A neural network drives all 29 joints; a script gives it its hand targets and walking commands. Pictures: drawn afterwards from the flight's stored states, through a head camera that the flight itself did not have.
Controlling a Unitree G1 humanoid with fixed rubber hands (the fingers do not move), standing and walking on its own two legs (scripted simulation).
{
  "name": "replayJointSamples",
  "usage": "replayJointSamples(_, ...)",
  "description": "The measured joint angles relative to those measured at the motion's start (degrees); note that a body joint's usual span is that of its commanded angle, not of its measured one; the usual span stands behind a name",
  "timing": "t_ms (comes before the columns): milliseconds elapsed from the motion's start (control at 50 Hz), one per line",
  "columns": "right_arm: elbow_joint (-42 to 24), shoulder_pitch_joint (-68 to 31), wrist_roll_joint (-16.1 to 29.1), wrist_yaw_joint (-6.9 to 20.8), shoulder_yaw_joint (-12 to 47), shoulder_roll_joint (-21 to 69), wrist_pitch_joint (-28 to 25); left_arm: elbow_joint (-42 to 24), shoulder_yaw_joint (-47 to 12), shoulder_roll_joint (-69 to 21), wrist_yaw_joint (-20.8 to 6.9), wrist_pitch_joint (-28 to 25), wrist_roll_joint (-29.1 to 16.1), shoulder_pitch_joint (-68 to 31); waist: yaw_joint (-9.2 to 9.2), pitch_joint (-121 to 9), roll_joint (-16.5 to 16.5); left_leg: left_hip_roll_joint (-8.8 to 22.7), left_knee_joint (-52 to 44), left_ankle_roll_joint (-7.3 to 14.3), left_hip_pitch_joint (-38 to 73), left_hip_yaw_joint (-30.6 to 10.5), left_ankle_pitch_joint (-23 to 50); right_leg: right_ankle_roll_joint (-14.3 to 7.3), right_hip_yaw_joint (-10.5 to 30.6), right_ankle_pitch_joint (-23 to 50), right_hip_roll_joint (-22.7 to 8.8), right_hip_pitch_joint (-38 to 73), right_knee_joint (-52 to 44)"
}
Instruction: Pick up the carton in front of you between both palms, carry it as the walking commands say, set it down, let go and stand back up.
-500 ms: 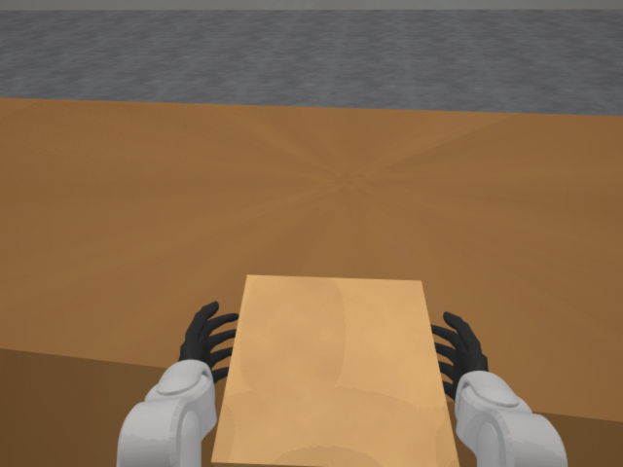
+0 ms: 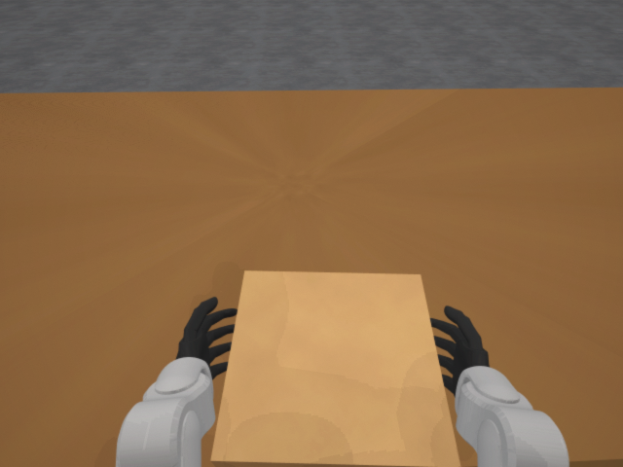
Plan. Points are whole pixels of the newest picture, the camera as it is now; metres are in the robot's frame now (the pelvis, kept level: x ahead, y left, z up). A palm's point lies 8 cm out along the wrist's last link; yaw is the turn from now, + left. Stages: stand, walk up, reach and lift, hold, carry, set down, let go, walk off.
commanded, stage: carry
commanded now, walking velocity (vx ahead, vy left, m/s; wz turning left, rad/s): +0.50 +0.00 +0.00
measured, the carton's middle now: (329, 395) +0.24 +0.00 -0.01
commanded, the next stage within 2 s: none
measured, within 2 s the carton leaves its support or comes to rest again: neither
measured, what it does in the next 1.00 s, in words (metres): goes down: right foot, then left foot 0.03 m lower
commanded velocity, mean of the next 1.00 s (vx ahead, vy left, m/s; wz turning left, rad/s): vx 0.50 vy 0.00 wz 0.00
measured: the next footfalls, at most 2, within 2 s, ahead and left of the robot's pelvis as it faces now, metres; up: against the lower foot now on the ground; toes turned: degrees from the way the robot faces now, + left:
right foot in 0.36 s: +0.43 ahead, -0.09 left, -0.01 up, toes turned -5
left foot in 0.86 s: +0.75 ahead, +0.03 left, -0.04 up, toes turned +8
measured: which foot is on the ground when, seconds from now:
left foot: down 0.00-0.38, up 0.40-0.84, down 0.86-1.00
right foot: up 0.00-0.34, down 0.36-0.84, up 0.86-1.00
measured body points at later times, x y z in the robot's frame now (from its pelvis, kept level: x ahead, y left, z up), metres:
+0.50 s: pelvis +0.33 -0.04 -0.03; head +0.37 -0.06 +0.42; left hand +0.66 +0.15 +0.07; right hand +0.70 -0.16 +0.05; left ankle +0.19 +0.07 -0.64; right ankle +0.39 -0.09 -0.75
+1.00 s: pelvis +0.70 +0.00 -0.06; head +0.75 +0.00 +0.39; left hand +1.04 +0.15 +0.02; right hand +1.03 -0.15 +0.02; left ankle +0.71 +0.03 -0.78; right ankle +0.57 -0.11 -0.67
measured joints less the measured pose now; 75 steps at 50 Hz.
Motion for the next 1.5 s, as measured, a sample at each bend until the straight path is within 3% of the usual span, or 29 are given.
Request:
replayJointSamples(160,3.41,-1.81,-0.08,0.81,-0.91,-0.22,-2.37,2.59,0.21,0.15,0.19,-1.82,0.10,-1.56,0.71,-2.53,-0.01,-0.50,-5.82,-2.15,11.58,-1.55,-5.72,1.59,-2.59,10.85,-1.53,-10.60,-16.67)
replayJointSamples(260,7.31,-9.72,1.35,0.01,-3.56,-0.27,-2.55,5.85,3.73,0.11,1.27,-1.56,-1.24,-9.39,0.22,-1.65,-0.44,-1.56,-4.23,-3.84,17.83,-2.51,-12.35,-0.75,-5.12,15.38,-0.12,-9.31,-26.79)
replayJointSamples(320,11.47,-16.02,1.62,-0.90,-5.68,-0.59,-2.22,10.55,6.60,0.01,1.34,-2.18,-1.58,-15.27,-0.44,-1.45,0.51,-1.11,-0.82,-5.49,20.75,-3.94,-17.93,-2.63,-6.26,13.28,1.73,-5.38,-30.25)
replayJointSamples(360,14.91,-20.40,1.67,-1.42,-7.10,-1.57,-2.29,14.93,7.77,0.48,1.66,-2.86,-1.49,-20.01,0.40,-1.11,1.49,0.64,7.84,-6.34,20.22,-4.16,-23.38,-3.28,-8.00,11.77,3.48,-0.83,-32.81)
replayJointSamples(380,16.84,-22.64,1.69,-1.77,-7.91,-2.46,-2.74,17.37,8.25,0.53,2.11,-3.42,-1.57,-22.65,1.54,-0.43,2.21,2.15,16.59,-6.17,17.50,-4.57,-22.62,-4.18,-8.33,14.40,3.99,-0.92,-30.71)
replayJointSamples(440,22.57,-28.37,1.95,-3.16,-10.51,-4.02,-4.09,22.86,9.60,0.65,3.88,-4.56,-1.83,-28.52,4.12,2.72,2.63,0.87,45.52,-4.29,4.06,-12.50,-19.24,-5.95,-8.47,9.01,4.86,-0.45,-25.62)
replayJointSamples(500,26.29,-32.58,0.83,-3.22,-13.34,-2.46,-4.89,25.31,11.83,0.72,4.02,-5.70,-1.98,-30.69,4.55,4.64,2.47,0.56,53.87,-2.83,-7.44,-14.94,-15.02,-5.62,-8.42,7.46,5.75,2.98,-29.16)
replayJointSamples(660,26.65,-34.24,-0.65,-1.04,-15.26,-0.66,-9.43,26.30,14.99,-0.34,2.73,-9.70,-1.76,-33.38,3.93,5.44,0.35,2.44,34.35,-3.66,-22.37,-13.54,-4.99,-5.29,-7.63,2.47,6.39,11.85,-36.68)
replayJointSamples(740,21.57,-30.75,0.68,-0.81,-14.43,-0.74,-10.13,22.88,13.04,-1.11,2.69,-10.77,-2.25,-31.18,4.44,5.12,0.99,0.83,19.31,-4.24,-21.05,-11.60,4.16,-4.17,-6.61,-2.30,7.44,17.77,-37.96)
replayJointSamples(800,17.36,-27.37,0.72,-0.45,-13.79,-0.04,-9.65,19.47,11.68,-1.90,2.66,-10.32,-2.45,-28.40,4.98,4.11,1.32,-1.14,8.33,-2.83,-17.12,-8.42,10.69,-3.12,-5.97,-7.89,8.05,22.56,-36.28)
replayJointSamples(840,16.13,-25.91,-0.04,-0.04,-13.17,0.86,-9.06,17.63,11.11,-1.68,2.58,-9.31,-2.53,-26.39,4.96,3.21,1.61,-2.12,3.55,-1.57,-12.51,-5.94,13.40,-2.33,-6.18,-12.24,8.17,24.69,-30.46)
replayJointSamples(860,16.13,-25.45,-0.27,0.14,-12.82,1.41,-8.77,17.02,11.01,-1.23,2.54,-8.72,-2.77,-25.55,4.60,2.49,1.60,-2.27,4.08,0.35,-10.52,-5.58,11.44,-1.78,-6.36,-13.87,7.89,24.30,-24.75)
replayJointSamples(900,16.74,-25.14,-0.01,0.01,-11.86,2.22,-8.77,16.89,10.94,0.64,2.11,-7.97,-4.08,-24.80,2.54,2.51,-0.32,-3.39,11.61,3.11,-11.48,-4.84,3.65,-0.99,-2.73,-14.33,7.16,18.48,-7.43)
replayJointSamples(920,16.90,-24.82,0.01,-0.49,-11.17,2.09,-8.36,17.03,10.81,1.11,1.99,-7.73,-4.52,-24.16,1.58,2.68,-0.08,-3.46,13.46,3.38,-11.13,-4.86,1.15,-1.10,-0.91,-14.55,7.72,14.75,0.82)
replayJointSamples(940,16.65,-24.11,0.40,-0.84,-10.70,1.83,-7.77,17.05,10.58,1.13,1.96,-7.53,-4.72,-23.41,0.55,2.81,0.45,-3.50,13.80,2.18,-10.21,-5.17,0.40,-1.29,0.21,-13.56,8.08,11.38,6.21)
replayJointSamples(980,16.34,-22.36,1.07,-1.11,-10.25,1.52,-7.32,16.58,10.44,0.23,1.88,-7.01,-4.08,-22.03,-1.17,2.94,1.38,-3.83,12.50,2.36,-7.53,-5.77,-1.58,-1.39,1.47,-10.05,7.76,5.07,9.91)
replayJointSamples(1080,16.86,-21.47,3.12,-1.27,-10.65,0.75,-8.53,15.80,10.85,-2.31,1.41,-8.34,-1.15,-20.80,-3.35,3.51,2.08,-4.12,7.56,2.59,0.11,-6.51,-4.98,-1.00,2.43,-2.82,4.65,-7.36,0.64)
replayJointSamples(1160,17.76,-22.38,3.42,-1.30,-9.81,0.15,-9.57,15.28,10.56,-2.03,1.54,-9.69,-0.10,-20.26,-4.24,3.50,1.70,-4.38,4.64,1.62,7.10,-7.81,-8.48,-1.18,1.22,7.49,4.06,-10.95,-15.05)
replayJointSamples(1220,17.67,-23.40,3.98,-1.41,-9.44,0.39,-10.04,13.14,10.43,-1.37,2.01,-9.66,-0.37,-19.74,-4.16,2.68,0.43,-4.81,3.07,0.75,12.80,-8.42,-12.00,-2.12,-2.03,17.65,5.12,-9.38,-28.30)
replayJointSamples(1280,17.73,-23.40,4.05,-1.37,-9.68,0.11,-9.53,13.73,9.65,-0.62,2.27,-8.98,-1.24,-20.07,-3.05,1.09,0.08,-4.79,5.97,-0.43,17.46,-8.70,-16.55,-3.75,-5.70,24.40,7.49,-4.26,-37.03)
replayJointSamples(1320,17.77,-22.77,3.94,-1.19,-10.00,-0.90,-8.79,15.85,8.67,-0.24,2.48,-7.85,-1.57,-21.75,-1.22,0.02,-0.90,-4.46,18.29,-1.65,16.55,-7.48,-17.20,-4.52,-7.57,25.78,7.85,2.15,-40.56)
replayJointSamples(1360,19.36,-23.87,3.88,-1.26,-10.02,-2.99,-8.53,18.74,7.70,-0.37,3.21,-7.77,-1.44,-23.99,2.23,-0.56,0.72,-3.40,40.08,-3.72,8.38,-10.17,-19.71,-7.62,-7.93,14.21,9.26,2.16,-34.44)
replayJointSamples(1400,21.35,-24.58,2.61,-1.76,-10.79,-2.73,-8.09,21.03,7.49,0.20,4.14,-7.27,-1.88,-24.68,5.02,-0.61,0.82,-3.66,56.03,-3.73,-0.87,-13.29,-20.73,-8.04,-7.81,9.35,9.96,2.38,-30.68)
replayJointSamples(1440,23.12,-24.46,0.48,-1.99,-11.82,-0.63,-7.69,22.25,8.55,0.35,4.35,-6.44,-2.38,-23.97,6.60,-0.57,0.01,-2.80,59.38,-3.31,-8.17,-14.72,-19.28,-7.88,-7.28,7.12,10.15,4.35,-30.19)
replayJointSamples(1500,24.44,-24.07,-1.30,-1.56,-13.47,2.08,-8.03,24.31,10.58,0.41,4.21,-6.42,-3.60,-24.02,7.00,0.20,-0.87,-0.07,50.57,-3.57,-15.84,-15.35,-16.45,-7.59,-6.97,4.33,9.77,8.29,-31.56)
